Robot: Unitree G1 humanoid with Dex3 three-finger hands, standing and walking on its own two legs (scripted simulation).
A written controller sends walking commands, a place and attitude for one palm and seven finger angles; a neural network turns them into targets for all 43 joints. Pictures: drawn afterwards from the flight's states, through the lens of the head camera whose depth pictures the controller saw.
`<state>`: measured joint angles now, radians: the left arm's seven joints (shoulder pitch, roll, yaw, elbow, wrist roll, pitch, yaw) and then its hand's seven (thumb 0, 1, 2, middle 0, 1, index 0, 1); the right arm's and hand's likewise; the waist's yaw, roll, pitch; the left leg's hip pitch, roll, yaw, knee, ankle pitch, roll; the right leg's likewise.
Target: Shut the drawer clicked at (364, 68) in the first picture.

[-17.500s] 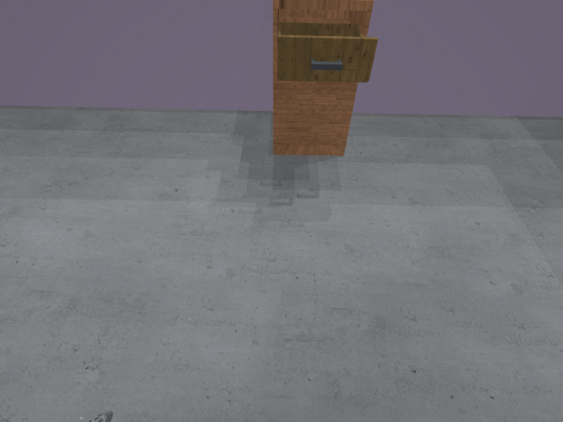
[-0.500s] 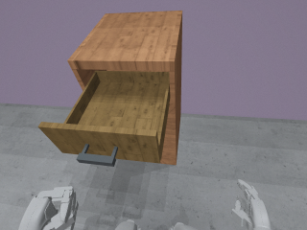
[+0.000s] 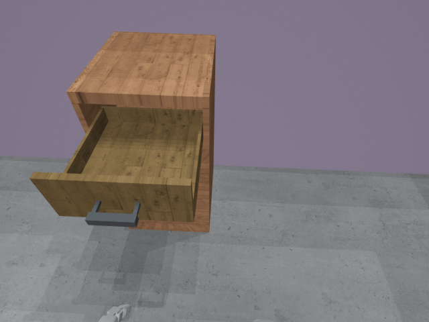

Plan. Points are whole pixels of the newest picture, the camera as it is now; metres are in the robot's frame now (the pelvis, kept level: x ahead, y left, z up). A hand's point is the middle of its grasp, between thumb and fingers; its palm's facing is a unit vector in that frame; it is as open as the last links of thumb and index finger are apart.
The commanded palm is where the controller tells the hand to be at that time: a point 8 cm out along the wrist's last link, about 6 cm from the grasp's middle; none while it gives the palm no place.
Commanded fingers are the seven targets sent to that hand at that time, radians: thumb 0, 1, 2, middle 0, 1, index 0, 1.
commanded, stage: relax the arm and regain balance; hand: left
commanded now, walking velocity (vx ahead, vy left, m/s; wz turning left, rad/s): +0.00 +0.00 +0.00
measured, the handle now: (115, 212) +0.38 +0.24 -0.06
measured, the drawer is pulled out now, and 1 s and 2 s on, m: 0.29 0.29 0.29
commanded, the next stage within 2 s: come to a stop and stand still in 0.68 s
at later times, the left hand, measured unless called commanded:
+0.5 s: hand out of the picture +0.13 +0.20 -0.12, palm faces +0.07 -0.98 -0.20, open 16.3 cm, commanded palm none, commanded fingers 0.00 -0.50 0.30 -0.15 -0.30 -0.15 -0.30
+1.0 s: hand out of the picture +0.15 +0.19 -0.12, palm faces +0.01 -0.97 -0.25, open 16.2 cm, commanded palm none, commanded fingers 0.00 -0.50 0.30 -0.15 -0.30 -0.15 -0.30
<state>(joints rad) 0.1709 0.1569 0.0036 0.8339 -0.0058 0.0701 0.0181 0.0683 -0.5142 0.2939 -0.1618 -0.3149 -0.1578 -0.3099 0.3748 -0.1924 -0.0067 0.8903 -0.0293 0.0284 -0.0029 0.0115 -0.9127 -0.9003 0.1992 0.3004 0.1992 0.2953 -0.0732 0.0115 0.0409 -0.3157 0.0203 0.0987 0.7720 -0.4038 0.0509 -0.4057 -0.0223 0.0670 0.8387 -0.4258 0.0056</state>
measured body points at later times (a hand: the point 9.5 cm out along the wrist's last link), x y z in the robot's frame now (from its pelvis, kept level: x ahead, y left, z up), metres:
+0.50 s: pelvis +0.01 +0.02 +0.03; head +0.02 +0.02 +0.48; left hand +0.12 +0.25 -0.11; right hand +0.02 -0.22 -0.13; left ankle +0.01 +0.09 -0.71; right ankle +0.02 -0.14 -0.71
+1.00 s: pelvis +0.03 -0.01 +0.03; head +0.04 -0.01 +0.48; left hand +0.14 +0.24 -0.10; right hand +0.06 -0.25 -0.13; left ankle +0.01 +0.09 -0.71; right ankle +0.02 -0.14 -0.71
